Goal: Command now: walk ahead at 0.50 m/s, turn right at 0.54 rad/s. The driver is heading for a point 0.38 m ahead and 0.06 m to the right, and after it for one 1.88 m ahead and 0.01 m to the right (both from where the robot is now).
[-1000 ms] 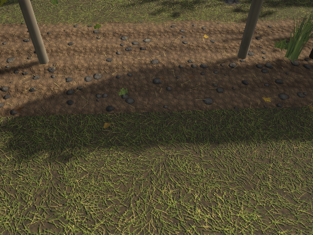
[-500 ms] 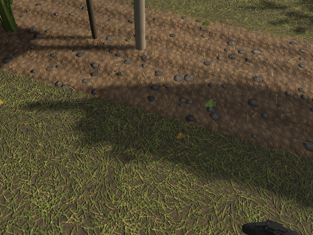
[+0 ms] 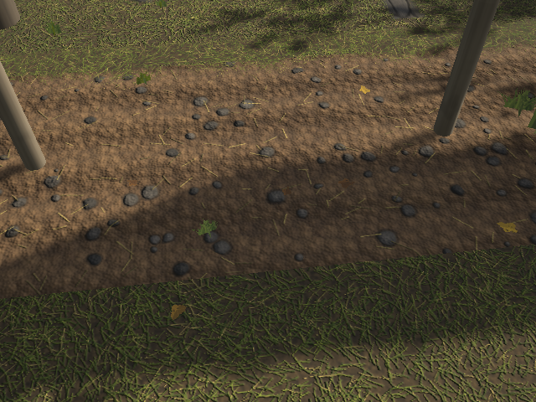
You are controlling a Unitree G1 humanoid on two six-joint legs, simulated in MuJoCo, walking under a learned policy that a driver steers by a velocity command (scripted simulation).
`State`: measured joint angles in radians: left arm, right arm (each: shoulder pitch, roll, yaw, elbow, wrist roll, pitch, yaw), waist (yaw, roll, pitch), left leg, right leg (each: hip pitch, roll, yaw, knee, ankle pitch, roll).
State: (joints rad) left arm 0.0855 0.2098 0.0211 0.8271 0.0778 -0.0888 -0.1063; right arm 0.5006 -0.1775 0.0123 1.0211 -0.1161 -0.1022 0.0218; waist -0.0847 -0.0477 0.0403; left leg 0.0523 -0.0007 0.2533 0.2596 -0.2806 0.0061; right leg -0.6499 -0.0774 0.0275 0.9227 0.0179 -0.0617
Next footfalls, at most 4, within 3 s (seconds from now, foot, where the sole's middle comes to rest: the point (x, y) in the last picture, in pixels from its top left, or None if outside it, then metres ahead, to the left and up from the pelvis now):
0.12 right None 0.16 -0.14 -0.78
0.60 left None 0.51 0.04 -0.97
1.00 right None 0.52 -0.18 -0.97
1.40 left None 0.47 0.07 -0.97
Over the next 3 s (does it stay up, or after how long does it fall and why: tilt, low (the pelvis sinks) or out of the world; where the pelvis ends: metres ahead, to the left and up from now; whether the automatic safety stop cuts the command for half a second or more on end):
stays up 0.58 -0.09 -0.20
